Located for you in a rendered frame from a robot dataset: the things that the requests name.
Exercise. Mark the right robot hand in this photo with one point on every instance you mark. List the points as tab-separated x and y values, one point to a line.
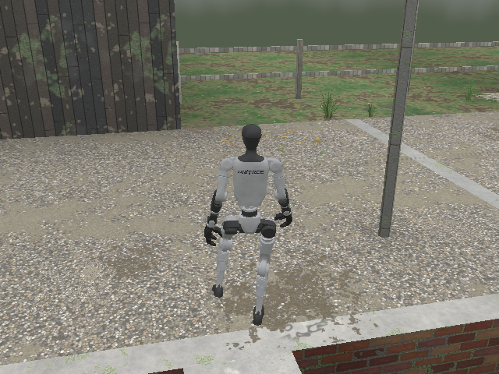
281	216

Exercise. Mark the robot torso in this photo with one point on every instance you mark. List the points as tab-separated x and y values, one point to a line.
250	189

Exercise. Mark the left robot hand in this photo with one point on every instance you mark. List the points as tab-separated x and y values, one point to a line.
208	235

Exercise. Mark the robot left forearm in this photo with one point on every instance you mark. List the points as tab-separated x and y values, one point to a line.
214	212

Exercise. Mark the right robot thigh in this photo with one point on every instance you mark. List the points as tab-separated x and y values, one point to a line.
267	235

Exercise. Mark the robot left upper arm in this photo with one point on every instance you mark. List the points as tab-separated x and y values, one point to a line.
222	179

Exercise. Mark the robot right upper arm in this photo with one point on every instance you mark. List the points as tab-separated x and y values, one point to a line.
278	176

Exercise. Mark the robot right forearm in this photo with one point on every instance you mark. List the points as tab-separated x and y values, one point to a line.
284	204

